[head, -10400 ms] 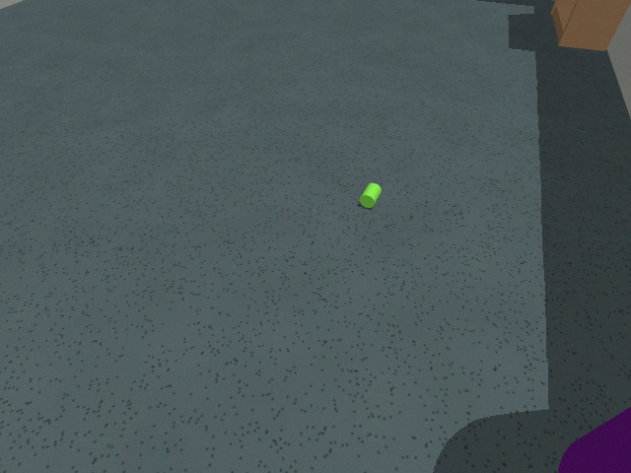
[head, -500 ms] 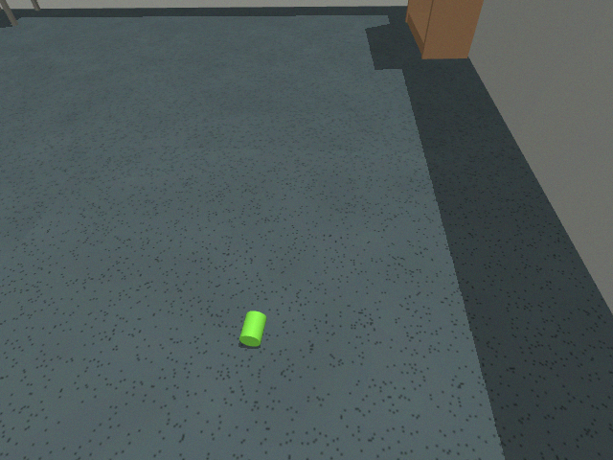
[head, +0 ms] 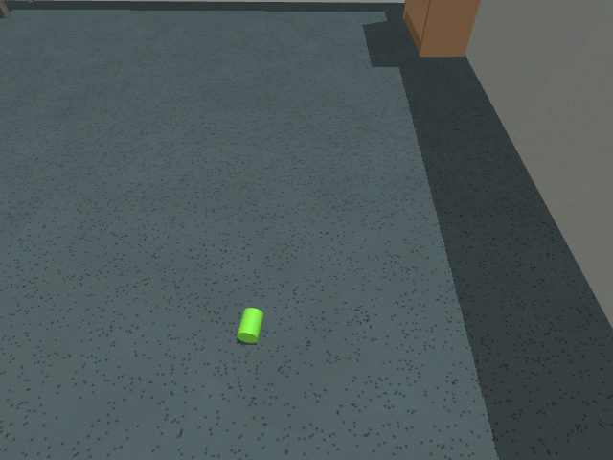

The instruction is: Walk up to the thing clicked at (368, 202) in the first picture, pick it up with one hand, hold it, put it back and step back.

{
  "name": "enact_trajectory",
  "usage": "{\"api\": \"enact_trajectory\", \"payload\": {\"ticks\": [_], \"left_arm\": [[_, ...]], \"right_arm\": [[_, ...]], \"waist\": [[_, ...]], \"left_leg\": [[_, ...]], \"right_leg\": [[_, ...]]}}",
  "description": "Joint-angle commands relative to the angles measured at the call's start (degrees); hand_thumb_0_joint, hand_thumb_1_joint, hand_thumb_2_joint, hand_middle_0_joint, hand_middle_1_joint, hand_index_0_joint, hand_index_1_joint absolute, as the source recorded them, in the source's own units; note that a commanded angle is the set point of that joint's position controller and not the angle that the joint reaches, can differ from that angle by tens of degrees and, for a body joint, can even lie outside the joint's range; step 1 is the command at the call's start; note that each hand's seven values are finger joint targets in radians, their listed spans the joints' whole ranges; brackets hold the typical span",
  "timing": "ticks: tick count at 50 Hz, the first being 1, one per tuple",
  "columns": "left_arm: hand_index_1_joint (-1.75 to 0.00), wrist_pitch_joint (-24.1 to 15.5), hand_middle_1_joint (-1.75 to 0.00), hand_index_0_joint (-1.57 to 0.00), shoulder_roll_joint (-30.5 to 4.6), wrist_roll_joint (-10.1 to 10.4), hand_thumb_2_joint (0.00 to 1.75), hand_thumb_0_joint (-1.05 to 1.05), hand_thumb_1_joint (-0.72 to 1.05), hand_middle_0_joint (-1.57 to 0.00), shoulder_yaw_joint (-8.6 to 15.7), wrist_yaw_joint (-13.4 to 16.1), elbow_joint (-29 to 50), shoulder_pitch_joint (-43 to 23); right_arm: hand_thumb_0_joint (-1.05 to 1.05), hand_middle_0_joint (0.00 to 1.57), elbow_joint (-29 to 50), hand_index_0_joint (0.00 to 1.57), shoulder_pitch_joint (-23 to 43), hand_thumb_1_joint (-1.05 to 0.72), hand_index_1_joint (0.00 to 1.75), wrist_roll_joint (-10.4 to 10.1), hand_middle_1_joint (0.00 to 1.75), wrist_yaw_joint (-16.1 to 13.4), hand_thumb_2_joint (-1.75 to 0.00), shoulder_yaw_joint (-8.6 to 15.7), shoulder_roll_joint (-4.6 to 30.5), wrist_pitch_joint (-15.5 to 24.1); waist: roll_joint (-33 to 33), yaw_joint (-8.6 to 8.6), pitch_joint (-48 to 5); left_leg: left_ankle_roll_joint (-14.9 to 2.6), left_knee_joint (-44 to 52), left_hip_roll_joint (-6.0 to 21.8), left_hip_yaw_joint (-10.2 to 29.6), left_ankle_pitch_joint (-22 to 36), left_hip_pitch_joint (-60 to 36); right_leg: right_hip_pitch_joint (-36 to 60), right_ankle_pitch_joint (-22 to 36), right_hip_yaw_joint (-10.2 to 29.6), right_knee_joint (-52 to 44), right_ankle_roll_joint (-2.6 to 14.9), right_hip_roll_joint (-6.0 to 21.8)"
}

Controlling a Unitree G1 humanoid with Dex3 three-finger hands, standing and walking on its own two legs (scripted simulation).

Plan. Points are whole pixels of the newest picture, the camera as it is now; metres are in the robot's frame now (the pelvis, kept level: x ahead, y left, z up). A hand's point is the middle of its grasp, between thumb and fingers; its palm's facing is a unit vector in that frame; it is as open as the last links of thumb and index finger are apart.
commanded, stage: stand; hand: left
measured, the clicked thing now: (250, 325) +0.71 +0.25 -0.74
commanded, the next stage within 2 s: walk up in 0.82 s
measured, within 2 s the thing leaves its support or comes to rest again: neither
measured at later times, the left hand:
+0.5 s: hand out of the picture +0.06 +0.25 -0.16, palm faces -0.03 -0.94 -0.34, open 7.4 cm
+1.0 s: hand out of the picture +0.06 +0.27 -0.15, palm faces +0.05 -0.94 -0.35, open 7.4 cm
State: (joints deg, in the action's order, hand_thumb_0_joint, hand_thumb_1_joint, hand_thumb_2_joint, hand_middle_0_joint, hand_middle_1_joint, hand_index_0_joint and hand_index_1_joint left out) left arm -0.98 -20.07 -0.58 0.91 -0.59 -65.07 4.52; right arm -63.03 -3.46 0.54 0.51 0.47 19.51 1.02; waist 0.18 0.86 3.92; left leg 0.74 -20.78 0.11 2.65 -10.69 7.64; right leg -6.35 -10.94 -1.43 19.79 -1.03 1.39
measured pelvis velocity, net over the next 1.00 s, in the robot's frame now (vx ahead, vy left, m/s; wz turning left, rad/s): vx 0.02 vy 0.01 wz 0.02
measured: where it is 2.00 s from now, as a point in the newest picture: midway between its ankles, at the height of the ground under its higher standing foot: (318, 450)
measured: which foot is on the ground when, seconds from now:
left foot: down 0.00-0.88, up 0.90-1.00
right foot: down 0.00-1.00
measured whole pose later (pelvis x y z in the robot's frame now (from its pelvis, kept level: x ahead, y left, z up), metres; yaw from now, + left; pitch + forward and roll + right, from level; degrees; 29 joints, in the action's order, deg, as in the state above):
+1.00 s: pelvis +0.02 +0.01 +0.00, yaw +1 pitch -2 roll -1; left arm -2.8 -21.2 -2.3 4.3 -2.3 -59.6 12.3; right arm -61.2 -11.5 2.3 2.7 3.2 22.9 0.7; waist 0.2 2.0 2.5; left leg -0.9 -41.7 1.6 0.2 -24.5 18.9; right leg -5.2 -12.2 -1.8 19.1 1.9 1.4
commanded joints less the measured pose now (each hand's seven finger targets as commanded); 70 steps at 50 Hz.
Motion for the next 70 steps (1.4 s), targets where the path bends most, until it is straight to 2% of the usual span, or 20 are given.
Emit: {"api": "enact_trajectory", "payload": {"ticks": [1, 20, 32, 40, 41, 42, 43, 44, 46, 48, 51, 54, 55, 56, 57, 58, 59, 62, 66, 70], "left_arm": [[-0.30, -1.5, -0.30, -0.20, -12.4, 0.1, 0.90, 0.00, 0.90, -0.20, 1.7, 0.9, 3.2, -3.3], [-0.30, -1.2, -0.30, -0.20, -13.0, 0.0, 0.90, 0.00, 0.90, -0.20, 1.2, 0.8, 2.1, -1.2], [-0.30, -1.4, -0.30, -0.20, -12.9, 0.2, 0.90, 0.00, 0.90, -0.20, 1.0, 0.8, 3.0, -0.4], [-0.30, -1.0, -0.30, -0.20, -12.9, 0.2, 0.90, 0.00, 0.90, -0.20, 1.0, 0.8, 2.7, -0.3], [-0.30, -1.3, -0.30, -0.20, -16.3, -0.5, 0.90, 0.00, 0.90, -0.20, 4.5, -0.5, 5.3, 4.2], [-0.30, -1.3, -0.30, -0.20, -16.9, -1.2, 0.90, 0.00, 0.90, -0.20, 5.1, -0.8, 4.8, 6.9], [-0.30, -1.3, -0.30, -0.20, -17.5, -1.6, 0.90, 0.00, 0.90, -0.20, 5.8, -0.9, 4.9, 7.8], [-0.30, -1.5, -0.30, -0.20, -19.1, -1.6, 0.90, 0.00, 0.90, -0.20, 6.7, -0.8, 5.5, 9.0], [-0.30, -2.3, -0.30, -0.20, -19.3, -1.6, 0.90, 0.00, 0.90, -0.20, 7.4, -0.4, 7.8, 8.5], [-0.30, -2.6, -0.30, -0.20, -17.7, -1.6, 0.90, 0.00, 0.90, -0.20, 7.3, -0.5, 8.6, 9.9], [-0.30, -2.3, -0.30, -0.20, -18.0, -1.7, 0.90, 0.00, 0.90, -0.20, 7.1, -1.3, 11.9, 5.9], [-0.30, -1.4, -0.30, -0.20, -16.5, -1.3, 0.90, 0.00, 0.90, -0.20, 6.4, -1.9, 15.1, 0.6], [-0.30, -1.1, -0.30, -0.20, -13.7, -1.5, 0.90, 0.00, 0.90, -0.20, 5.5, -2.0, 15.7, 2.3], [-0.30, -0.8, -0.30, -0.20, -9.7, -1.2, 0.90, 0.00, 0.90, -0.20, 4.2, -2.0, 16.1, 5.3], [-0.30, -0.4, -0.30, -0.20, -8.2, -0.9, 0.90, 0.00, 0.90, -0.20, 3.7, -1.7, 15.8, 9.7], [-0.30, 0.1, -0.30, -0.20, -14.6, -0.6, 0.90, 0.00, 0.90, -0.20, 5.2, -1.2, 14.6, 10.6], [-0.30, -0.1, -0.30, -0.20, -16.3, -0.3, 0.90, 0.00, 0.90, -0.20, 5.2, -1.2, 14.4, 10.9], [-0.30, -0.6, -0.30, -0.20, -16.7, 0.0, 0.90, 0.00, 0.90, -0.20, 5.7, -1.6, 11.4, 15.6], [-0.30, -0.3, -0.30, -0.20, -15.1, -0.5, 0.90, 0.00, 0.90, -0.20, 5.3, -2.5, 13.7, 13.3], [-0.30, 0.0, -0.30, -0.20, -13.1, -0.4, 0.90, 0.00, 0.90, -0.20, 5.1, -3.1, 17.1, 7.9]], "right_arm": [[0.00, 0.20, 2.8, 0.20, 1.8, -0.90, 0.30, -0.2, 0.30, -0.7, -0.90, 2.3, 12.3, 1.2], [0.00, 0.20, 0.6, 0.20, -0.5, -0.90, 0.30, 0.0, 0.30, -0.4, -0.90, 1.8, 12.8, 0.7], [0.00, 0.20, 0.6, 0.20, -1.2, -0.90, 0.30, -0.1, 0.30, -0.6, -0.90, 1.5, 13.0, 0.9], [0.00, 0.20, 0.4, 0.20, -1.5, -0.90, 0.30, -0.2, 0.30, -0.7, -0.90, 1.2, 13.0, 0.8], [0.00, 0.20, 3.5, 0.20, -5.1, -0.90, 0.30, 0.7, 0.30, 0.5, -0.90, 4.0, 16.5, 1.2], [0.00, 0.20, 3.9, 0.20, -4.8, -0.90, 0.30, 1.3, 0.30, 1.0, -0.90, 4.4, 16.7, 1.0], [0.00, 0.20, 5.0, 0.20, -2.7, -0.90, 0.30, 1.6, 0.30, 1.2, -0.90, 4.2, 15.7, 0.8], [0.00, 0.20, 6.8, 0.20, -0.3, -0.90, 0.30, 1.6, 0.30, 1.4, -0.90, 4.3, 14.1, 0.6], [0.00, 0.20, 7.6, 0.20, -1.6, -0.90, 0.30, 1.8, 0.30, 1.3, -0.90, 5.2, 14.5, 1.3], [0.00, 0.20, 8.8, 0.20, -1.0, -0.90, 0.30, 1.6, 0.30, 1.8, -0.90, 5.4, 13.7, 2.1], [0.00, 0.20, 9.5, 0.20, -5.5, -0.90, 0.30, 1.7, 0.30, 3.0, -0.90, 6.0, 12.7, 1.8], [0.00, 0.20, 7.2, 0.20, -15.6, -0.90, 0.30, 1.6, 0.30, 2.5, -0.90, 7.7, 13.3, 2.4], [0.00, 0.20, 5.3, 0.20, -21.5, -0.90, 0.30, 1.8, 0.30, 1.8, -0.90, 8.8, 15.3, 2.6], [0.00, 0.20, 5.0, 0.20, -26.6, -0.90, 0.30, 2.5, 0.30, 1.0, -0.90, 10.1, 19.5, 2.8], [0.00, 0.20, 7.4, 0.20, -24.9, -0.90, 0.30, 3.2, 0.30, 0.5, -0.90, 10.3, 23.3, 3.4], [0.00, 0.20, 10.5, 0.20, -15.9, -0.90, 0.30, 1.7, 0.30, 0.5, -0.90, 10.3, 24.9, 3.5], [0.00, 0.20, 11.6, 0.20, -12.7, -0.90, 0.30, 1.0, 0.30, 0.6, -0.90, 9.9, 24.5, 3.5], [0.00, 0.20, 13.9, 0.20, -11.3, -0.90, 0.30, 0.6, 0.30, 0.4, -0.90, 7.8, 17.9, 4.7], [0.00, 0.20, 14.2, 0.20, -16.1, -0.90, 0.30, 0.1, 0.30, 0.1, -0.90, 7.8, 17.5, 5.5], [0.00, 0.20, 15.2, 0.20, -19.3, -0.90, 0.30, -0.2, 0.30, -0.5, -0.90, 7.8, 17.5, 5.7]], "waist": [[-0.1, -0.96, -7.6], [-0.5, -0.90, -3.1], [-0.1, -0.91, -6.0], [-0.1, -0.94, -4.0], [-1.5, -0.19, -8.7], [-1.4, 1.23, -4.8], [-3.9, 2.53, -0.7], [-10.1, 3.70, 2.2], [-6.9, 3.26, 5.4], [-4.9, 3.50, 2.2], [-9.1, 0.90, 0.3], [-7.4, -5.50, 0.0], [-0.1, -7.58, -3.0], [14.3, -9.89, -3.5], [16.9, -7.61, -3.4], [9.3, -4.76, 0.3], [8.9, -3.32, 3.6], [6.0, -0.85, 2.5], [6.3, -2.02, 2.9], [6.8, -3.34, 3.6]], "left_leg": [[-2.00, 3.9, 7.0, 4.8, 11.7, -1.6], [-1.55, 6.1, 6.1, 4.8, -0.1, 1.7], [-1.60, 4.5, 6.8, 4.5, 6.5, 0.0], [-1.34, 5.5, 6.6, 4.6, 3.6, 0.7], [-4.98, 0.5, 3.5, 4.1, -21.5, 2.2], [-5.28, -2.0, 3.2, 4.4, -30.0, 10.7], [-3.78, -6.5, 0.8, 1.4, -29.2, 20.1], [-2.41, -19.5, -1.1, -3.3, -19.2, 23.8], [-1.67, -23.9, 4.6, 0.6, -13.8, 29.6], [-1.91, -21.6, 4.8, 0.5, -15.3, 28.5], [-1.73, -17.5, 3.9, -2.4, -12.7, 15.3], [-0.94, -6.6, 1.5, -6.3, 0.6, -4.4], [-1.22, -7.3, 0.4, -4.7, -0.6, -15.1], [-3.85, 1.1, 8.2, 7.8, -16.9, -18.1], [-7.77, 11.0, 20.7, 33.8, -36.1, -12.3], [-11.38, 14.9, 23.5, 36.2, -43.2, -0.8], [-13.72, 15.1, 24.2, 35.0, -41.6, 3.0], [-9.62, 9.6, 15.8, 14.9, -18.6, -0.1], [-9.75, 9.1, 14.9, 7.5, 0.6, -2.4], [-9.37, 6.2, 14.1, 1.9, 20.3, -6.3]], "right_leg": [[3.8, 9.5, 5.1, -3.0, 1.84, 6.3], [-0.8, -2.7, 6.2, -5.9, 1.86, 6.0], [1.0, 5.0, 6.1, -4.4, 2.20, 6.4], [-0.7, 1.3, 6.1, -4.9, 2.14, 5.9], [3.2, -22.4, 5.3, -2.0, 4.47, 2.5], [3.5, -31.5, 9.0, -2.3, 5.96, 4.3], [5.6, -36.4, 13.6, -5.8, 7.41, 7.2], [4.3, -38.7, 21.6, -12.9, 10.54, 14.9], [7.4, -25.1, 25.2, -13.4, 15.82, 20.6], [11.7, -13.0, 19.1, -11.1, 15.01, 17.0], [0.5, -19.3, 12.2, -10.3, 12.07, 12.7], [-14.9, -18.2, 3.4, 1.7, 9.00, 7.3], [-22.1, -18.9, 1.2, 12.6, 7.42, 4.6], [-29.9, -23.9, -2.3, 31.1, 5.94, -2.3], [-35.2, -24.1, 5.6, 43.5, 4.13, -6.5], [-30.2, -20.0, 10.9, 44.7, 4.82, -2.1], [-28.6, -17.1, 11.0, 45.1, 5.05, 0.4], [-26.3, -8.7, 10.8, 39.8, 3.70, 2.2], [-26.3, -3.1, 8.3, 34.3, 1.08, 2.3], [-28.1, 0.3, 5.8, 28.2, 1.38, 2.5]]}}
